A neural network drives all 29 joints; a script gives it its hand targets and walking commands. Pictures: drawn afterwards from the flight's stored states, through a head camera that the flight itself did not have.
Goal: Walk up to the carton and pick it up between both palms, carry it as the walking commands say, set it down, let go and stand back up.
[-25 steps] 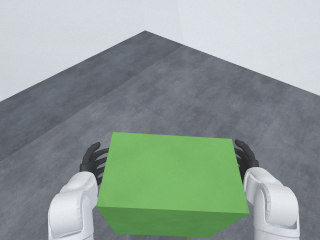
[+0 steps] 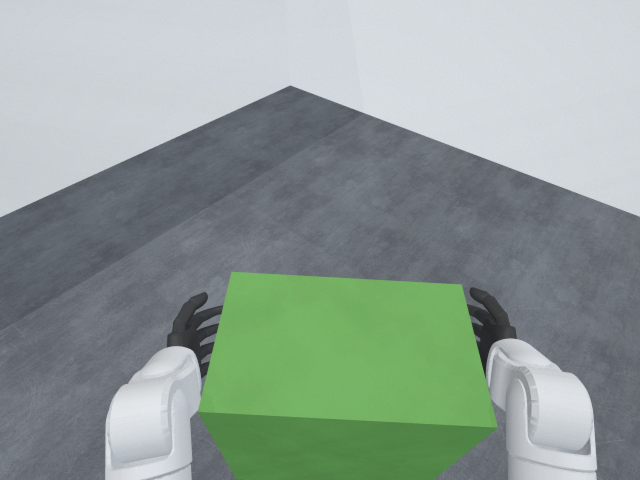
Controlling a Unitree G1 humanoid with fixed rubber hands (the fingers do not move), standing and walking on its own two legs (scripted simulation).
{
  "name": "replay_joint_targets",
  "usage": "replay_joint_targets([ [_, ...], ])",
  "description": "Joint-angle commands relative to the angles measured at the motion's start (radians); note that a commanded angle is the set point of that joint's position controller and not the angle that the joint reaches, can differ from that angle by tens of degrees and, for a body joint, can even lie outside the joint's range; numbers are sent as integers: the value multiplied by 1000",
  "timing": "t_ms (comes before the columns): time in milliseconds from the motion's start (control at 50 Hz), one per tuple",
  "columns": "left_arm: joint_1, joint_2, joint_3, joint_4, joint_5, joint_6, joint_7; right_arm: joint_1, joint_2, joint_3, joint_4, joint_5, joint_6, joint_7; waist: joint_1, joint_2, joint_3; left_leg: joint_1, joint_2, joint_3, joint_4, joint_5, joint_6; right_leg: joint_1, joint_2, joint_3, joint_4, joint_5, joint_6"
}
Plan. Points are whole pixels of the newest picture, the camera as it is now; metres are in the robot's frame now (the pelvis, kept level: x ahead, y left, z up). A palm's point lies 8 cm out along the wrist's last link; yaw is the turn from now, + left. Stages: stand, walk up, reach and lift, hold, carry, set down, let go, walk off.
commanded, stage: carry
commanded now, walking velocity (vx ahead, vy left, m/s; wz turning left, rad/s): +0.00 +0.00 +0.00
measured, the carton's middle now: (337, 391) +0.24 +0.00 +0.00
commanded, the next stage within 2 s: hold in 0.52 s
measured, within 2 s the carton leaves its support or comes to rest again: neither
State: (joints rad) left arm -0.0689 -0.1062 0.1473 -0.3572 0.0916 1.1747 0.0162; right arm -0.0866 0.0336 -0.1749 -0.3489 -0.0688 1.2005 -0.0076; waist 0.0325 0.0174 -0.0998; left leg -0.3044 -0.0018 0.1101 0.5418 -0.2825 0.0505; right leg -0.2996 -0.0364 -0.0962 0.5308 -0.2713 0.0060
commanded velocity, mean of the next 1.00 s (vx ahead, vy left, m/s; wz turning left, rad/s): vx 0.00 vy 0.00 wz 0.00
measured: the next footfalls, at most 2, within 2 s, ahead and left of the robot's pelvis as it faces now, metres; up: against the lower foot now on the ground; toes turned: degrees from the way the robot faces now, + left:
none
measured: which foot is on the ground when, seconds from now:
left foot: down 0.00-1.00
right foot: down 0.00-1.00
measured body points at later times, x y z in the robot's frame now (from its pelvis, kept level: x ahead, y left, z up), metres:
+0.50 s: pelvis -0.01 +0.00 +0.00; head -0.03 -0.01 +0.45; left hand +0.25 +0.17 +0.06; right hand +0.26 -0.18 +0.06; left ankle +0.00 +0.08 -0.73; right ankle +0.00 -0.12 -0.73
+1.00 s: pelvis -0.04 -0.01 +0.00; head -0.04 -0.01 +0.45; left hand +0.23 +0.17 +0.03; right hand +0.24 -0.19 +0.03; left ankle +0.00 +0.08 -0.73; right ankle +0.00 -0.12 -0.73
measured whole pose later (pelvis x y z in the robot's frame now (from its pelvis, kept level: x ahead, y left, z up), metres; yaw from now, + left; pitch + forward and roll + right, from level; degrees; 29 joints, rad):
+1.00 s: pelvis -0.04 -0.01 +0.00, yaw +3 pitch -3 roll +0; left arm -0.08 -0.08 0.10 -0.02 0.12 0.76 0.01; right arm -0.04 0.03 -0.19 -0.06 -0.11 0.76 0.02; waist 0.03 0.01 0.04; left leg -0.26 -0.01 0.06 0.54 -0.23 0.05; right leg -0.24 -0.02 -0.09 0.53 -0.24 -0.02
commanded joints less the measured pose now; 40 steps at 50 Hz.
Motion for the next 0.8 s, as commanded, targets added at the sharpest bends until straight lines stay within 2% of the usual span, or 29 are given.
replay_joint_targets([
  [0, -554, -723, -716, -103, -362, -1, -185, -526, 766, 692, -110, 321, -28, 165, -42, -4, -216, 109, 144, -139, -116, 316, -5, 78, -104, 79, -24, 131, -30],
  [40, -599, -703, -722, -152, -370, 11, -175, -525, 796, 694, -102, 339, -17, 162, -46, -20, -221, 153, 154, -155, -118, 377, -14, 58, -113, 73, -15, 141, -18],
  [60, -578, -685, -697, -61, -331, 25, -171, -500, 754, 652, -14, 301, -9, 169, -41, 40, -169, 131, 173, -177, -142, 415, -15, 19, -91, 80, -3, 67, -17],
  [80, -502, -633, -594, 67, -262, -5, -172, -528, 676, 577, 34, 251, -42, 161, -40, 2, -217, 143, 184, -197, -145, 297, 9, 27, -96, 87, -11, 28, -33],
  [120, -566, -712, -716, -161, -369, -3, -173, -557, 780, 708, -158, 354, -32, 164, -41, -7, -231, 130, 181, -170, -132, 305, 9, 80, -90, 67, -29, 103, -31],
  [140, -565, -666, -635, -25, -300, -25, -171, -506, 754, 612, 17, 273, -57, 168, -43, 31, -239, 141, 176, -183, -134, 397, -9, 76, -84, 52, 10, 96, -21],
  [200, -558, -652, -628, -38, -296, -45, -165, -511, 730, 597, -7, 269, -74, 166, -39, 27, -207, 126, 154, -151, -129, 315, -3, 53, -96, 76, -21, 115, -27],
  [220, -538, -644, -592, 20, -273, -67, -173, -541, 707, 586, -16, 249, -102, 160, -41, -57, -222, 116, 157, -144, -120, 291, 0, 86, -96, 73, -41, 127, -32],
  [240, -587, -691, -685, -158, -371, -47, -168, -574, 750, 697, -203, 339, -77, 154, -43, -84, -246, 151, 155, -159, -121, 305, 0, 86, -97, 76, -36, 136, -30],
  [260, -594, -667, -673, -130, -353, -29, -161, -568, 718, 661, -152, 321, -64, 148, -43, -57, -221, 108, 157, -159, -105, 323, -9, 93, -96, 71, -34, 167, -28],
  [280, -469, -663, -546, 176, -216, -48, -165, -520, 711, 555, 87, 212, -87, 152, -42, -32, -242, 144, 147, -140, -102, 396, -11, 90, -91, 57, -5, 171, -30],
  [300, -489, -689, -643, -15, -291, -60, -168, -493, 753, 631, -40, 275, -90, 159, -39, -1, -258, 154, 151, -124, -85, 453, -15, 89, -90, 66, 6, 225, -30],
  [320, -548, -682, -585, 82, -242, -97, -174, -495, 756, 556, 108, 214, -121, 172, -36, -10, -232, 127, 131, -115, -79, 398, -15, 86, -104, 64, -18, 203, -22],
  [340, -557, -704, -663, -89, -311, -88, -167, -518, 791, 677, -60, 303, -110, 168, -37, 2, -269, 139, 153, -141, -79, 465, -15, 97, -87, 53, 20, 228, -23],
  [360, -581, -692, -688, -112, -335, -79, -167, -544, 755, 682, -127, 307, -111, 163, -34, -35, -213, 88, 145, -144, -107, 326, -7, 85, -99, 84, -24, 180, -26],
  [380, -551, -671, -599, 48, -284, -83, -176, -531, 727, 609, 24, 234, -109, 154, -38, -110, -221, 89, 132, -144, -108, 211, 0, 84, -114, 103, -74, 183, -35],
  [400, -492, -633, -541, 108, -233, -97, -177, -586, 686, 590, 4, 227, -131, 152, -33, -70, -232, 65, 132, -151, -113, 150, 8, 96, -120, 111, -78, 163, -37],
  [420, -602, -712, -644, -40, -311, -96, -176, -582, 771, 656, -61, 279, -122, 156, -36, -59, -194, 68, 125, -125, -118, 155, 4, 101, -116, 95, -75, 184, -44],
  [440, -516, -641, -594, 49, -257, -98, -175, -516, 706, 602, 30, 232, -125, 156, -35, -51, -216, 65, 112, -122, -87, 184, -1, 86, -133, 114, -80, 226, -44],
  [500, -522, -669, -648, -37, -326, -72, -171, -504, 728, 641, -77, 272, -99, 142, -37, -84, -195, 96, 152, -157, -124, 191, 14, 45, -99, 108, -77, 105, -35],
  [520, -318, -383, -297, 313, 25, -222, -133, -241, 441, 290, 274, -57, -247, 114, -30, 16, 221, 105, -70, -202, -200, 16, -29, 104, 92, 150, -193, -41, -102],
  [540, -270, -239, -149, 491, 72, -297, -103, -324, 357, 150, 463, -51, -317, 100, 29, 8, 202, 123, -63, -205, -198, 9, -17, 110, 87, 168, -171, -14, -99],
  [560, -422, -341, -314, 324, 12, -380, -110, -363, 416, 247, 320, -9, -409, 108, -22, 54, 50, 157, -49, -218, -193, 12, -19, 188, 112, 170, -147, 28, -100],
  [580, -428, -387, -410, 217, -58, -427, -103, -361, 385, 298, 196, 9, -452, 95, -105, -19, -59, 256, -34, -234, -163, 129, -20, 160, 115, 162, -112, 135, -80],
  [640, -495, -487, -558, 119, -161, -474, -105, -396, 514, 448, 107, 78, -505, 92, -115, -46, -272, 307, -20, -256, -108, 349, -24, 200, 132, 150, -66, 291, -65],
  [660, -477, -440, -571, 38, -157, -476, -99, -314, 492, 453, 97, 79, -513, 94, -109, 32, -343, 335, -35, -237, -90, 463, -37, 242, 129, 158, -70, 385, -64],
  [680, -379, -443, -559, 50, -167, -482, -91, -346, 437, 511, -7, 108, -520, 84, -122, -41, -375, 339, -24, -250, -67, 508, -29, 230, 139, 155, -50, 402, -58],
  [760, -370, -370, -564, 66, -165, -485, -85, -300, 406, 464, 80, 95, -515, 55, -102, 16, -259, 291, -42, -241, -101, 429, -35, 196, 123, 164, -76, 372, -62],
  [780, -314, -334, -523, 108, -142, -469, -72, -280, 337, 426, 88, 78, -509, 51, -97, -31, -217, 311, -27, -254, -113, 403, -35, 162, 126, 159, -89, 311, -66],
])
